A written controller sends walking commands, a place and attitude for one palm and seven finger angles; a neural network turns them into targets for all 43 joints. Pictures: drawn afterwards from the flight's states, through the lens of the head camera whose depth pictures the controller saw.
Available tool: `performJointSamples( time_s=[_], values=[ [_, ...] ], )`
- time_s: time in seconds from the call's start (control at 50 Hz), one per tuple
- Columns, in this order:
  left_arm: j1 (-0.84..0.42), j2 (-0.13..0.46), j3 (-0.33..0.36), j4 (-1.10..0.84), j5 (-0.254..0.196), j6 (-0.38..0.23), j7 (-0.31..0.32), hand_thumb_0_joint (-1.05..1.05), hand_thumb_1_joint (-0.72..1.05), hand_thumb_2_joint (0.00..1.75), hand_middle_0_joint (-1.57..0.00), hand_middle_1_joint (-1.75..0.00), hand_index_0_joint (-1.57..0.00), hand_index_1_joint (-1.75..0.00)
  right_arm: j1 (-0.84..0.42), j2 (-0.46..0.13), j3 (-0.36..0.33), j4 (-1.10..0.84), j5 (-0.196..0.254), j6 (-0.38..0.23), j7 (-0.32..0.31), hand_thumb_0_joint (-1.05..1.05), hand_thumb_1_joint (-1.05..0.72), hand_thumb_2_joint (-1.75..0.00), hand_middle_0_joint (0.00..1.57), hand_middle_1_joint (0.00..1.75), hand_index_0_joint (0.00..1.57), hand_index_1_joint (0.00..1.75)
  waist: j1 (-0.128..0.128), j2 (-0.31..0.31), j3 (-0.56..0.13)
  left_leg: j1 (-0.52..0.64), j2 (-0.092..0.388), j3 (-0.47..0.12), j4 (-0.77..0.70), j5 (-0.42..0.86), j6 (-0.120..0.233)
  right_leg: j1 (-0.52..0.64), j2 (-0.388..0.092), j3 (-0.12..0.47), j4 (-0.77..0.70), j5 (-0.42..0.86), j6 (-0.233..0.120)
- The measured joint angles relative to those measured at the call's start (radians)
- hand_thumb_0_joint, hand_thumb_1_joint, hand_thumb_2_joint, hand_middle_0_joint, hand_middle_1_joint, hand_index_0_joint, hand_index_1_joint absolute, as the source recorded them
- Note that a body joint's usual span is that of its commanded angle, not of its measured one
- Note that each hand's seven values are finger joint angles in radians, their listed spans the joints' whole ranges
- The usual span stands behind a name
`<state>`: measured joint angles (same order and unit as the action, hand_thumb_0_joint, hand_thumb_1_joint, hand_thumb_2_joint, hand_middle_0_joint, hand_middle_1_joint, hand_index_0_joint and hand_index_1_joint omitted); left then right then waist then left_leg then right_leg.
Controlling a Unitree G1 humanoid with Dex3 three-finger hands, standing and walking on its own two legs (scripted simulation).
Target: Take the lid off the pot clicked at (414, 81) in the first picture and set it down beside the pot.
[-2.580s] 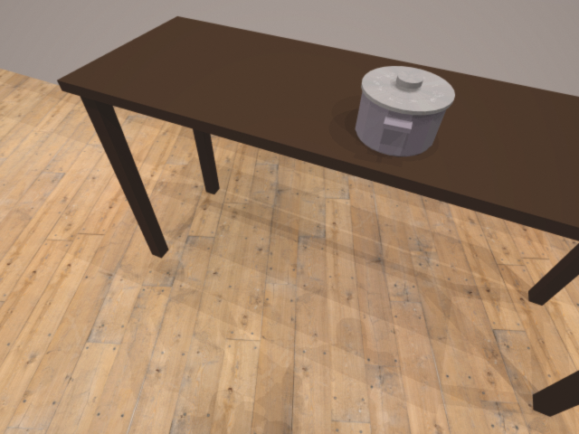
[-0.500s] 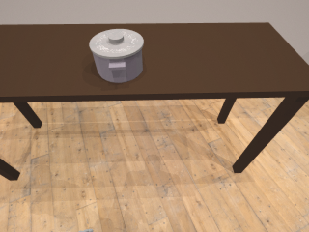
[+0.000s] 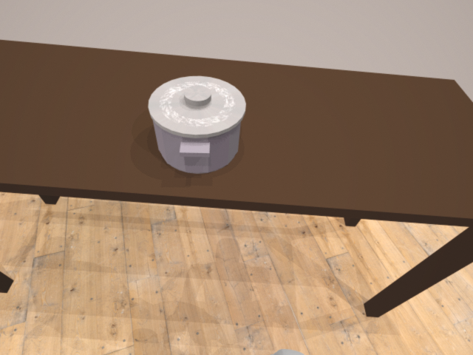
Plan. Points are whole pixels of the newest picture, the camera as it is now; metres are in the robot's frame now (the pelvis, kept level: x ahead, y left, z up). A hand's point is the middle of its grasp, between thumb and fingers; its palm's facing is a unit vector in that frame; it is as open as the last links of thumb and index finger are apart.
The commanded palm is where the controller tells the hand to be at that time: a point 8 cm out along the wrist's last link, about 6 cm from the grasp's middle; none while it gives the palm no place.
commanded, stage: come to a stop and stand still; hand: left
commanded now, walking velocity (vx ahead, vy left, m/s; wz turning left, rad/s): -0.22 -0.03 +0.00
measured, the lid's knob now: (197, 95) +0.52 +0.13 +0.15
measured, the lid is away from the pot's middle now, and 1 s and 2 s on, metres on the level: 0.00 0.00 0.00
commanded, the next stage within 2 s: look again from close up in 1.66 s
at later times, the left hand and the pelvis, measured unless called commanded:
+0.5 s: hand out of the picture +0.01 +0.14 -0.15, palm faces +0.11 -0.95 -0.28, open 7.4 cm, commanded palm none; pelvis -0.03 -0.06 +0.00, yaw +2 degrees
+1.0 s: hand out of the picture -0.04 +0.20 -0.18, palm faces +0.02 -0.99 -0.15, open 7.4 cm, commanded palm none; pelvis -0.06 +0.01 +0.01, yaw +1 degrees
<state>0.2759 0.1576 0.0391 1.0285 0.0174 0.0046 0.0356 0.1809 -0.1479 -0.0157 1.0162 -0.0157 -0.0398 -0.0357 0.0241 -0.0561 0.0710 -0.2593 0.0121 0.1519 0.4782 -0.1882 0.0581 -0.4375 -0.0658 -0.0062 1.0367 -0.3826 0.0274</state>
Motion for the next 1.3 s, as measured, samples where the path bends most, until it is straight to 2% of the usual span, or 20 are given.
performJointSamples(
  time_s=[0.14,0.2,0.24,0.3,0.36,0.42,0.54,0.62,0.68,0.7,0.74,0.76,0.8,0.88,1.0,1.1,1.2,1.24,1.26,1.3],
  values=[
    [-0.017,0.015,0.007,-0.036,0.008,0.031,0.006,0.01,0.93,0.89,-0.20,-0.30,-0.20,-0.29,-0.024,-0.009,-0.016,-0.014,-0.006,0.055,0.006,0.00,-0.94,-0.90,0.20,0.30,0.20,0.30,-0.013,0.028,0.020,0.004,0.028,-0.019,0.016,-0.016,-0.036,0.039,0.001,-0.018,-0.227,0.000,0.003],
    [-0.002,0.022,0.008,-0.050,0.009,0.020,0.002,0.01,0.92,0.89,-0.20,-0.30,-0.20,-0.29,-0.023,-0.016,-0.024,-0.026,-0.005,0.070,0.013,0.00,-0.93,-0.90,0.20,0.30,0.20,0.30,-0.010,0.041,0.019,-0.026,0.041,-0.020,0.082,-0.049,-0.064,0.120,0.006,-0.026,-0.399,0.121,-0.002],
    [-0.002,0.015,0.006,-0.045,0.015,0.010,0.003,0.01,0.91,0.89,-0.20,-0.30,-0.20,-0.29,-0.032,-0.030,-0.035,-0.030,0.001,0.084,0.017,0.00,-0.92,-0.90,0.20,0.30,0.20,0.30,-0.007,0.066,0.025,-0.069,0.041,-0.052,0.179,-0.164,-0.074,0.114,0.022,-0.028,-0.398,0.095,-0.028],
    [-0.011,-0.001,-0.004,-0.047,0.015,0.007,-0.001,0.01,0.91,0.89,-0.20,-0.30,-0.20,-0.29,-0.035,-0.051,-0.051,-0.031,0.000,0.110,0.015,0.00,-0.92,-0.90,0.20,0.30,0.20,0.30,-0.014,0.088,0.030,-0.152,-0.013,-0.130,0.431,-0.316,-0.084,0.112,0.017,-0.045,-0.411,0.105,-0.053],
    [-0.018,-0.011,-0.004,-0.058,0.010,0.004,0.003,0.01,0.91,0.89,-0.20,-0.30,-0.20,-0.29,-0.032,-0.066,-0.057,-0.024,-0.003,0.121,0.023,0.00,-0.92,-0.90,0.20,0.30,0.20,0.30,-0.010,0.090,0.030,-0.201,-0.042,-0.154,0.636,-0.281,-0.101,0.120,0.010,-0.050,-0.465,0.149,-0.058],
    [-0.024,-0.011,-0.002,-0.071,0.009,-0.002,0.008,0.01,0.90,0.89,-0.20,-0.30,-0.21,-0.29,-0.022,-0.078,-0.058,-0.020,-0.007,0.129,0.032,0.00,-0.91,-0.90,0.20,0.30,0.20,0.30,-0.005,0.085,0.023,-0.206,-0.045,-0.169,0.706,-0.228,-0.118,0.123,0.003,-0.058,-0.508,0.184,-0.058],
    [-0.018,0.004,0.004,-0.088,0.016,0.000,0.007,0.01,0.90,0.89,-0.20,-0.30,-0.21,-0.30,-0.009,-0.087,-0.053,-0.018,-0.011,0.134,0.046,0.00,-0.91,-0.90,0.20,0.30,0.20,0.30,0.013,0.061,0.000,-0.136,-0.011,-0.176,0.567,-0.209,-0.123,0.114,-0.015,-0.061,-0.559,0.241,-0.048],
    [-0.003,0.026,0.012,-0.079,0.024,0.018,-0.003,0.01,0.90,0.89,-0.20,-0.30,-0.21,-0.30,0.004,-0.079,-0.046,-0.023,-0.007,0.116,0.054,0.00,-0.91,-0.90,0.20,0.30,0.20,0.30,0.022,0.035,-0.026,-0.037,0.001,-0.143,0.338,-0.260,-0.103,0.108,-0.022,-0.050,-0.597,0.283,-0.031],
    [0.009,0.046,0.019,-0.059,0.021,0.036,-0.006,0.01,0.90,0.89,-0.20,-0.30,-0.21,-0.30,0.038,-0.067,-0.036,-0.029,-0.005,0.086,0.053,0.00,-0.91,-0.90,0.20,0.30,0.20,0.30,0.016,0.021,-0.058,0.083,-0.009,-0.108,0.085,-0.225,-0.079,0.089,-0.017,-0.041,-0.596,0.279,-0.009],
    [0.013,0.049,0.019,-0.053,0.017,0.042,-0.007,0.01,0.90,0.89,-0.20,-0.30,-0.21,-0.30,0.056,-0.067,-0.033,-0.034,-0.008,0.073,0.049,0.00,-0.91,-0.90,0.20,0.30,0.20,0.30,0.005,0.033,-0.072,0.110,-0.005,-0.118,0.004,-0.212,-0.064,0.063,-0.006,-0.047,-0.554,0.213,-0.002],
    [0.012,0.066,0.026,-0.038,0.010,0.058,-0.008,0.01,0.90,0.89,-0.20,-0.30,-0.21,-0.30,0.084,-0.041,-0.024,-0.028,-0.017,0.068,0.036,0.00,-0.91,-0.90,0.20,0.30,0.20,0.30,-0.016,0.015,-0.078,0.102,-0.011,-0.116,-0.001,-0.138,-0.037,0.005,0.009,-0.017,-0.403,0.045,0.002],
    [0.016,0.071,0.029,-0.034,0.010,0.063,-0.012,0.01,0.90,0.89,-0.20,-0.30,-0.21,-0.29,0.107,-0.030,-0.017,-0.026,-0.021,0.068,0.033,0.00,-0.91,-0.90,0.20,0.30,0.20,0.30,-0.028,0.015,-0.087,0.103,-0.007,-0.121,-0.011,-0.122,-0.028,-0.024,0.027,-0.003,-0.317,0.014,-0.002],
    [0.012,0.079,0.035,-0.030,0.014,0.059,-0.023,0.01,0.90,0.89,-0.20,-0.30,-0.20,-0.29,0.153,-0.011,-0.003,-0.006,-0.022,0.064,0.026,0.00,-0.91,-0.90,0.20,0.30,0.20,0.30,-0.043,0.019,-0.100,0.115,0.001,-0.138,-0.061,-0.089,-0.020,-0.073,0.057,0.019,-0.160,0.040,-0.006],
    [0.011,0.091,0.042,-0.036,0.014,0.029,-0.039,0.01,0.90,0.89,-0.20,-0.30,-0.20,-0.29,0.214,0.023,0.017,0.036,-0.012,0.044,0.014,0.00,-0.91,-0.90,0.20,0.30,0.20,0.30,-0.041,-0.001,-0.098,0.138,-0.005,-0.140,-0.146,-0.037,-0.021,-0.129,0.071,0.047,0.038,0.154,-0.002],
    [0.015,0.078,0.034,-0.008,0.016,0.042,-0.038,0.01,0.91,0.89,-0.20,-0.30,-0.20,-0.29,0.268,0.060,0.030,0.057,-0.010,0.010,-0.013,0.00,-0.91,-0.90,0.20,0.30,0.20,0.30,-0.070,-0.024,-0.080,0.142,-0.016,-0.114,-0.162,-0.043,-0.015,-0.133,0.056,0.054,0.097,0.161,0.003],
    [-0.030,0.052,0.017,-0.003,0.007,0.048,-0.034,0.01,0.91,0.90,-0.20,-0.30,-0.20,-0.29,0.297,0.086,0.040,0.077,-0.015,0.003,-0.022,0.00,-0.91,-0.90,0.20,0.30,0.20,0.30,-0.091,-0.021,-0.049,0.140,-0.004,-0.110,-0.146,-0.063,-0.024,-0.108,0.031,0.024,0.024,0.101,0.004],
    [-0.099,0.027,0.004,-0.017,-0.005,0.028,-0.026,0.01,0.93,0.89,-0.20,-0.30,-0.20,-0.29,0.299,0.093,0.035,0.098,-0.020,0.015,-0.015,0.00,-0.91,-0.90,0.20,0.30,0.20,0.30,-0.107,0.008,-0.019,0.133,0.014,-0.114,-0.105,-0.099,-0.049,-0.001,0.018,-0.029,-0.248,0.043,-0.010],
    [-0.119,0.016,-0.001,-0.024,-0.008,0.012,-0.025,0.01,0.92,0.89,-0.20,-0.30,-0.20,-0.29,0.297,0.090,0.028,0.104,-0.017,0.021,-0.013,0.00,-0.91,-0.90,0.20,0.30,0.20,0.30,-0.112,0.023,-0.016,0.125,0.018,-0.115,-0.064,-0.129,-0.064,0.069,0.024,-0.044,-0.393,0.088,-0.016],
    [-0.125,0.013,-0.004,-0.028,-0.008,0.001,-0.025,0.01,0.92,0.89,-0.20,-0.30,-0.20,-0.29,0.300,0.089,0.025,0.107,-0.014,0.023,-0.011,0.00,-0.91,-0.90,0.20,0.30,0.20,0.30,-0.111,0.024,-0.019,0.118,0.014,-0.114,-0.035,-0.150,-0.072,0.112,0.023,-0.047,-0.473,0.151,-0.019],
    [-0.137,-0.005,-0.006,-0.022,-0.008,-0.023,-0.016,0.01,0.92,0.89,-0.20,-0.30,-0.20,-0.29,0.283,0.074,0.019,0.119,-0.003,0.031,-0.006,0.00,-0.91,-0.90,0.20,0.30,0.20,0.30,-0.101,0.052,-0.020,0.097,0.029,-0.116,0.040,-0.202,-0.087,0.143,0.038,-0.052,-0.503,0.102,-0.031]
  ],
)
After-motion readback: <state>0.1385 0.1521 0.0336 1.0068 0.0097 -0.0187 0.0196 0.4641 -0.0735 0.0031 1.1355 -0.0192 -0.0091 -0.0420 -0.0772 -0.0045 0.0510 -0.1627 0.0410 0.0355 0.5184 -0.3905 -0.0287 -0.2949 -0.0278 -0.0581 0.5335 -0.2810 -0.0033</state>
